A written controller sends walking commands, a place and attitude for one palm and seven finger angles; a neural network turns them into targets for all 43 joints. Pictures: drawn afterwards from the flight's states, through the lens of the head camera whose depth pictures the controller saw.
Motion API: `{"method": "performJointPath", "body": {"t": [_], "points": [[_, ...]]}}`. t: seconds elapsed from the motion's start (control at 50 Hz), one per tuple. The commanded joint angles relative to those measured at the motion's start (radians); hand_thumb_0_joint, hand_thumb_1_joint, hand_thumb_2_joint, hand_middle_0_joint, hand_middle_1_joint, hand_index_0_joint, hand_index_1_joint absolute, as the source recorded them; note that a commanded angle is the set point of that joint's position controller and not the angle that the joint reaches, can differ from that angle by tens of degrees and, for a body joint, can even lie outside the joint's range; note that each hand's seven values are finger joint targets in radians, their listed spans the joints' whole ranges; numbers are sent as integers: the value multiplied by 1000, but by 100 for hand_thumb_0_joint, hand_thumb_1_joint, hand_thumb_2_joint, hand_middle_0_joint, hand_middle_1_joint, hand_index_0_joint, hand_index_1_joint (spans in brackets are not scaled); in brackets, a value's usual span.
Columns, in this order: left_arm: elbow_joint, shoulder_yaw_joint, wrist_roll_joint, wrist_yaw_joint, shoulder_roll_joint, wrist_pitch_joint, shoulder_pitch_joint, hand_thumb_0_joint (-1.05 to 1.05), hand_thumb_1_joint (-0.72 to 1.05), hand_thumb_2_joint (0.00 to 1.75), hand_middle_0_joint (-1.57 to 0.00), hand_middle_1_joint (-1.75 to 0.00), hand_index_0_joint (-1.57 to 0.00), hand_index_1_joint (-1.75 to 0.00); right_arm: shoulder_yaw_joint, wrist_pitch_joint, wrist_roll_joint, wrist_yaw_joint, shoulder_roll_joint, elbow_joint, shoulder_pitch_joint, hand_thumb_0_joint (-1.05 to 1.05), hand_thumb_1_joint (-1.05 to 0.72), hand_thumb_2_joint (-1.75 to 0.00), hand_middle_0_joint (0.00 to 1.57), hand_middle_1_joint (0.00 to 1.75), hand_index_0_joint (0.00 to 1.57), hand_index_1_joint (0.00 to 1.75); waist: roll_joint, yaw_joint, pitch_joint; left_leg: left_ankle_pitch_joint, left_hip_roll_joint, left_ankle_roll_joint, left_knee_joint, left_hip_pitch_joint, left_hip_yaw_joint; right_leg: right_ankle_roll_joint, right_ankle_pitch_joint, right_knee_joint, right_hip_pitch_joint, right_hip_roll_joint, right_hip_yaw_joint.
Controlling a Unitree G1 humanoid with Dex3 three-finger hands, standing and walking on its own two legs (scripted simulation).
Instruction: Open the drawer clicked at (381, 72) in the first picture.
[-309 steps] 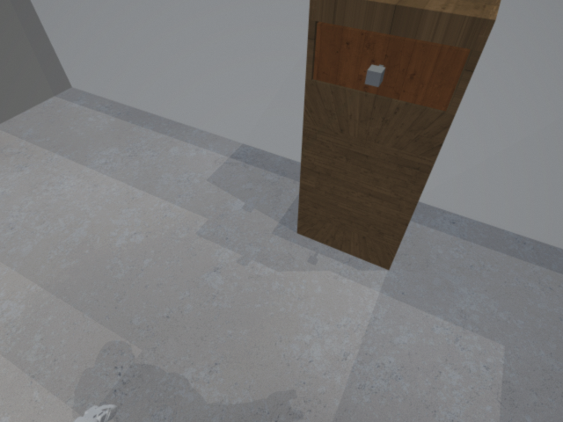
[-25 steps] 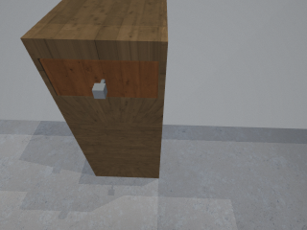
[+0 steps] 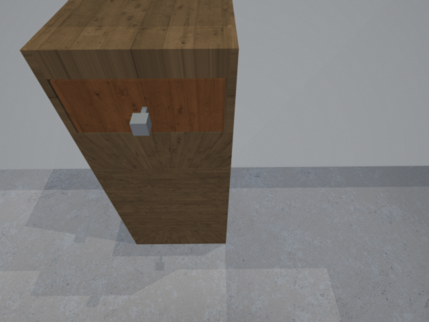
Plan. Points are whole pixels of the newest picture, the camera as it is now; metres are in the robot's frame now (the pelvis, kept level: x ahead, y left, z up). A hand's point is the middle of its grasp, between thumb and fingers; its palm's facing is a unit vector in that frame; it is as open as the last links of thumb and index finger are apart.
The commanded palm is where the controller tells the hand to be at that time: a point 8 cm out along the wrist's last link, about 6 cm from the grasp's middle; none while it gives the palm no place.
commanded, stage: look again from close up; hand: left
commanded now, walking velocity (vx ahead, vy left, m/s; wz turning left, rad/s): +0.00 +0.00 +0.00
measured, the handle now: (142, 118) +0.53 +0.19 +0.07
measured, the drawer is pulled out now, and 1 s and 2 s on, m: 0.00 0.00 0.00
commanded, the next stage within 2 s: raise the hand with hooked fingers in 0.36 s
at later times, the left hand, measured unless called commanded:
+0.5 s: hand out of the picture +0.00 +0.19 -0.17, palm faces -0.04 -0.97 -0.23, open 7.4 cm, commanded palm +0.09 +0.24 -0.06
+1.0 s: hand out of the picture +0.12 +0.22 -0.03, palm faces -0.02 -0.10 -0.99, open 9.2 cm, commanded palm +0.14 +0.23 +0.05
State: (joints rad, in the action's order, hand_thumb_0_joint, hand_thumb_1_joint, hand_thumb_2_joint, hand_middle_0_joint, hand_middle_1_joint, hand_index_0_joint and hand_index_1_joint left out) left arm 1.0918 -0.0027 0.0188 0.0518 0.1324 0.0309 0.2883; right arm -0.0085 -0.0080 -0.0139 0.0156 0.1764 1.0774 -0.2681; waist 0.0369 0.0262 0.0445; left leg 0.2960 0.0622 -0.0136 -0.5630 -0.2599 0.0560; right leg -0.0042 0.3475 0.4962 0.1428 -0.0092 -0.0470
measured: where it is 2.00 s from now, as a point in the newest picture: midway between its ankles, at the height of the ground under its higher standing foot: outside the picture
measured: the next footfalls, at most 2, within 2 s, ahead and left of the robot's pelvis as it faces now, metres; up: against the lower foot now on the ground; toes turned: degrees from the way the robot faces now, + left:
none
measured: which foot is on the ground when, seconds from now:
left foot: down 0.00-1.00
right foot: down 0.00-1.00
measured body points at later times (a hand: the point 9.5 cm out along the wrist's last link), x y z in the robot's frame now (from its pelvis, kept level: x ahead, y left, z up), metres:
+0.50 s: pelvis -0.01 +0.01 +0.00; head +0.01 +0.01 +0.45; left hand +0.00 +0.24 -0.15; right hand +0.00 -0.21 -0.16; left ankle +0.00 +0.13 -0.73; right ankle -0.05 -0.12 -0.73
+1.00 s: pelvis -0.04 -0.04 -0.03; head -0.02 -0.06 +0.42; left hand +0.11 +0.22 +0.03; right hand +0.22 -0.25 -0.10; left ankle +0.00 +0.12 -0.73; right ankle -0.05 -0.12 -0.73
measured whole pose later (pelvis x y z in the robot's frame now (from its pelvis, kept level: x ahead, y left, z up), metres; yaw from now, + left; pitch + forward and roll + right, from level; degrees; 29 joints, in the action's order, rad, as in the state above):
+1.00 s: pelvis -0.04 -0.04 -0.03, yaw +2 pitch +6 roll +1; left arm -0.03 -0.03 1.03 0.38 0.41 0.07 0.43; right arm -0.05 0.02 -0.08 0.01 0.27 0.56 -0.06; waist 0.01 -0.14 -0.06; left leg 0.32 0.06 -0.01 -0.79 -0.57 0.00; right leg 0.06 0.46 0.85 0.49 -0.01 -0.09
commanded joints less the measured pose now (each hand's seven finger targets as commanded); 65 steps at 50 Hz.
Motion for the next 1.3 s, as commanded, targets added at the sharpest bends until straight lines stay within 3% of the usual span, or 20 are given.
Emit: {"method": "performJointPath", "body": {"t": [0.0, 0.08, 0.18, 0.42, 0.44, 0.46, 0.48, 0.5, 0.52, 0.54, 0.58, 0.6, 0.68, 0.74, 0.82, 0.9, 0.96, 1.02, 1.16, 1.28], "points": [[-58, 20, -8, 4, 112, 1, 59, 0, 90, 90, -20, -30, -20, -30, -6, -23, -5, 10, 83, -37, -86, 0, -90, -90, 20, 30, 20, 30, 70, -18, -67, -401, 72, 61, 67, 68, -70, 43, -231, 5, 30, -61, 34], [-57, 14, -5, -6, 115, -16, 57, 0, 90, 90, -20, -30, -20, -30, -3, -12, -3, 9, 89, -55, -52, 0, -90, -90, 20, 30, 20, 30, -24, -28, 78, -172, 57, 64, 119, -27, -82, 38, -80, -39, 100, -57, 47], [-62, 14, -4, -11, 122, -24, 53, 0, 90, 90, -20, -30, -20, -30, -1, -12, -4, 6, 99, -49, -58, 0, -90, -90, 20, 30, 20, 30, -24, -29, 79, -66, 57, 70, 180, -25, -101, 30, -36, -34, 108, -56, 40], [-38, 14, -3, -15, 128, -16, 70, 0, 90, 90, -20, -30, -20, -30, 0, -21, 1, 11, 89, -19, -57, 0, -90, -90, 20, 30, 20, 30, -39, -30, -1, -213, 48, 63, 147, 62, -64, 24, -170, -56, 79, -82, 61], [-20, 13, 7, 22, 146, -4, 106, 0, 90, 90, -20, -30, -20, -30, -9, -19, 12, 3, 135, -85, 11, 0, -90, -90, 20, 30, 20, 30, -105, -47, 64, -306, 70, 30, -24, -25, -64, 16, -376, -109, 118, -125, 116], [-1558, 24, 173, 52, 478, 158, -652, 0, 88, 89, -20, -32, -20, -32, -21, -173, 57, 46, 254, -412, -6, 0, -90, -90, 20, 30, 20, 30, 199, 33, -460, -485, -45, 62, 96, 289, -40, 58, -455, 48, 97, -8, 76], [-1269, 51, 187, 127, 393, 71, -163, 0, 85, 88, -20, -33, -20, -33, -9, -282, 50, 93, 160, -344, 62, 0, -90, -90, 20, 30, 20, 30, 354, -53, -434, -636, 15, 38, 118, 401, -59, 56, -185, 147, 187, -6, -19], [-1222, 38, 127, 173, 304, -3, -108, 0, 83, 87, -21, -34, -21, -34, -31, -312, 57, 98, 144, -273, 67, 0, -90, -90, 20, 30, 20, 30, 225, -37, -338, -512, 19, 3, 116, 255, -57, 36, -59, 149, 216, -3, -43], [-1028, -92, 155, 180, 85, -106, 190, 0, 81, 86, -21, -36, -21, -36, -23, -322, 80, 100, 104, -279, 63, 0, -90, -90, 20, 30, 20, 30, 149, -21, -212, -390, 19, 29, 142, 151, -62, 25, -23, 143, 262, 0, -44], [-1253, -104, 184, 183, 123, -91, 22, 0, 78, 85, -21, -37, -21, -37, -23, -327, 68, 86, 135, -367, 109, 0, -90, -90, 20, 30, 20, 30, 101, -29, -128, -258, -1, 25, 124, 68, -72, 27, -72, 95, 253, -13, -35], [-1237, -49, 378, 235, 236, -73, 70, 0, 74, 83, -21, -40, -21, -40, -28, -307, 30, 84, 174, -413, 138, 0, -90, -90, 20, 30, 20, 30, 1, -11, -114, -147, -44, 40, 48, -27, -53, 39, -91, 52, 316, 5, -15], [-1189, -11, 461, 257, 263, -83, 130, 0, 71, 82, -21, -42, -21, -42, -34, -282, 17, 72, 182, -450, 145, 0, -90, -90, 20, 30, 20, 30, -36, -29, -117, -163, -57, 40, 20, -59, -57, 43, -87, 66, 326, 12, -19], [-986, -71, 783, 296, 159, -107, 421, 0, 62, 78, -22, -48, -22, -48, -66, -138, -23, 14, 174, -559, 216, 0, -90, -90, 20, 30, 20, 30, -287, -127, -56, -124, -63, 18, -38, -222, -19, 50, -9, 103, 390, 33, -2], [-1103, 3, 930, 304, 268, -61, 371, 0, 55, 75, -22, -53, -22, -53, -60, -40, -20, -30, 169, -631, 282, 0, -90, -90, 20, 30, 20, 30, -255, -183, -156, -145, -86, 15, -65, -260, 4, 64, -125, 134, 299, 12, 90], [-1336, 80, 1042, 360, 399, -33, 107, 0, 46, 71, -23, -58, -23, -58, -57, 1, -42, -32, 157, -687, 298, 0, -90, -90, 20, 30, 20, 30, -67, -153, -241, -87, -113, 34, -106, -190, 16, 56, -67, 109, 323, 9, 155], [-1513, 133, 1042, 418, 510, 56, -293, 0, 36, 67, -24, -64, -24, -64, -55, -4, -73, -1, 135, -658, 281, 0, -90, -90, 20, 30, 20, 30, 23, -59, -298, -57, -122, 48, -229, -64, -18, 52, 60, 69, 452, -10, 225], [-1493, 113, 988, 408, 490, 122, -272, 0, 29, 64, -24, -69, -24, -69, -57, -25, -69, 13, 141, -641, 269, 0, -90, -90, 20, 30, 20, 30, 44, -41, -297, -67, -114, 55, -257, -22, -39, 54, 18, 73, 482, -9, 219], [-1385, 115, 969, 376, 489, 108, -246, 0, 22, 61, -25, -74, -25, -74, -48, -13, -67, 12, 143, -625, 288, 0, -90, -90, 20, 30, 20, 30, 4, -42, -259, -88, -109, 55, -231, -70, -51, 43, -79, 84, 438, -4, 185], [-1237, 130, 887, 176, 516, -121, -68, 0, 6, 54, -26, -84, -26, -84, -19, 43, -10, 19, 159, -644, 328, 0, -90, -90, 20, 30, 20, 30, -147, -129, -274, -176, -109, 42, -64, -151, -17, -8, -427, 79, 100, -22, 138], [-1423, 172, 867, 103, 556, -29, -151, 0, -8, 48, -27, -93, -27, -93, -16, 24, -20, 30, 156, -648, 314, 0, -90, -90, 20, 30, 20, 30, -108, -133, -274, -204, -106, 54, -3, -54, -17, -9, -400, 39, 73, -22, 91]]}}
